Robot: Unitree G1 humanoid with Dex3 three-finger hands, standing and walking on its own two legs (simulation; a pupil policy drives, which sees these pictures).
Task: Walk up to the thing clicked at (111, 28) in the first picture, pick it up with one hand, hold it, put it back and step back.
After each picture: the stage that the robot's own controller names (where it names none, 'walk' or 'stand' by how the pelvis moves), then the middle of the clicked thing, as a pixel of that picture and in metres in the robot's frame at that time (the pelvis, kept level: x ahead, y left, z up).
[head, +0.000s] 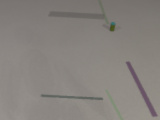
stand; (112, 26) +1.84 -0.42 -0.72
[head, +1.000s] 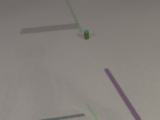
walk; (86, 34) +1.75 +0.06 -0.69
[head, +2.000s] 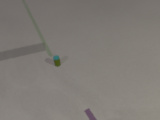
walk; (57, 61) +1.17 +0.33 -0.71
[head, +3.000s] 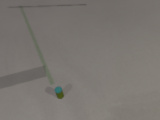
walk; (59, 92) +0.77 +0.30 -0.72
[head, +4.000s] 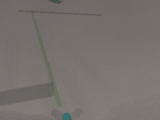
walk; (67, 119) +0.54 +0.19 -0.72
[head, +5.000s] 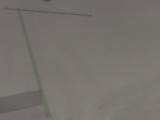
stand; out of the picture +0.42 +0.19 -0.71
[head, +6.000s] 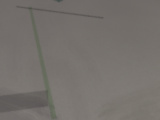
stand; out of the picture +0.40 +0.15 -0.71
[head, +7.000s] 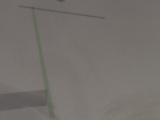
stand; out of the picture +0.40 +0.17 -0.72
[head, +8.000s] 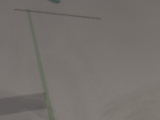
stand; out of the picture +0.39 +0.18 -0.72
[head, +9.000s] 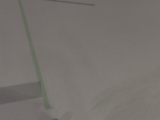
stand; out of the picture +0.41 +0.19 -0.71
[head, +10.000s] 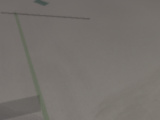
stand; out of the picture +0.39 +0.19 -0.73
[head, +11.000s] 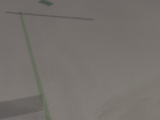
stand; out of the picture +0.39 +0.19 -0.73
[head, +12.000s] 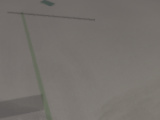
stand; out of the picture +0.40 +0.18 -0.73
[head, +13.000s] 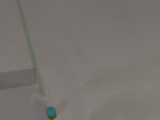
go down; (51, 113) +0.44 +0.18 -0.67
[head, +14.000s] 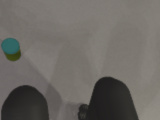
go down; (12, 50) +0.50 +0.22 -0.29
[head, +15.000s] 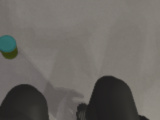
close in; (8, 48) +0.49 +0.23 -0.28
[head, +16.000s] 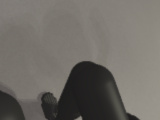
close in; out of the picture +0.48 +0.27 -0.23
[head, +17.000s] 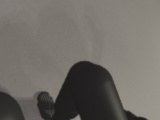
close; out of the picture +0.47 +0.27 -0.23
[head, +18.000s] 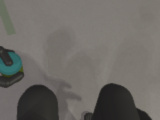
lift; (11, 69) +0.37 +0.24 -0.10
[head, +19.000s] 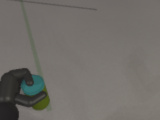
hold; (36, 93) +0.32 +0.16 +0.04
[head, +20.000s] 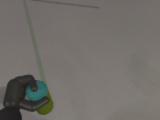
hold; (40, 98) +0.32 +0.16 +0.00
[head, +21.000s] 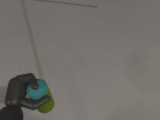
hold; (41, 97) +0.32 +0.15 -0.01
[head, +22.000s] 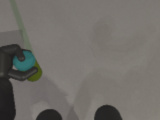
crouch; (29, 67) +0.42 +0.17 -0.08
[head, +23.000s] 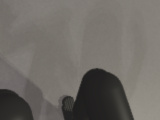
lower; out of the picture +0.48 +0.25 -0.19
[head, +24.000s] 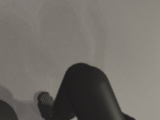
lower; out of the picture +0.45 +0.27 -0.25
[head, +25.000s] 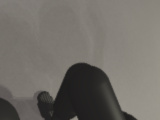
lower; out of the picture +0.45 +0.27 -0.25
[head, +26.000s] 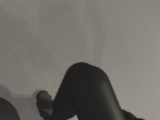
lower; out of the picture +0.44 +0.27 -0.25
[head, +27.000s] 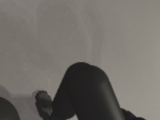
lower; out of the picture +0.44 +0.27 -0.25
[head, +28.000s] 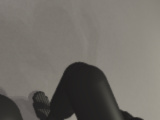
open; out of the picture +0.43 +0.24 -0.24
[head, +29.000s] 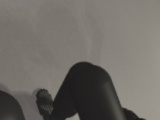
rise; out of the picture +0.40 +0.19 -0.27
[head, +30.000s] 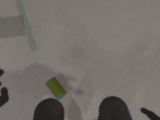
walk; (56, 88) +0.40 +0.12 -0.45
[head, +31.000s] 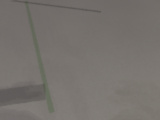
stand; out of the picture +0.32 +0.09 -0.69
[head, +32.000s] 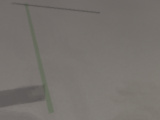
stand; out of the picture +0.34 +0.10 -0.69
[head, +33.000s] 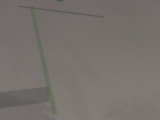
stand; out of the picture +0.34 +0.09 -0.73
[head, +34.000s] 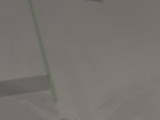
walk; out of the picture +0.37 +0.08 -0.74
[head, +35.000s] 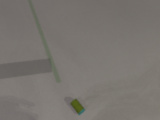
walk; (77, 106) +0.53 -0.03 -0.73
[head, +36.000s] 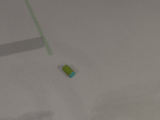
walk; (68, 71) +0.83 +0.14 -0.71
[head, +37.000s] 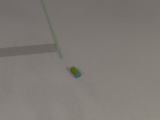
stand; (75, 72) +1.04 +0.09 -0.73
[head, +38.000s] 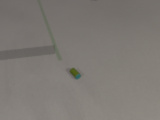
stand; (75, 73) +1.04 +0.09 -0.75
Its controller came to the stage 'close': yes
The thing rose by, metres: 0.70
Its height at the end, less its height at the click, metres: -0.02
